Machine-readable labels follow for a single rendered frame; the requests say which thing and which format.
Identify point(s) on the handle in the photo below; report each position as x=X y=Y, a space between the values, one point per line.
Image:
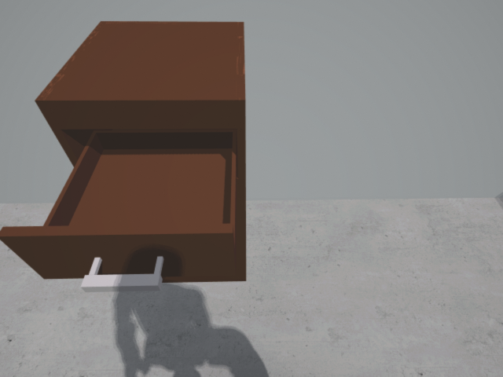
x=122 y=282

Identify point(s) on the cabinet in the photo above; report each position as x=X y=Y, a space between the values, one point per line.
x=155 y=75

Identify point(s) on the drawer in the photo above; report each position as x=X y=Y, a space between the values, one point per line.
x=134 y=195

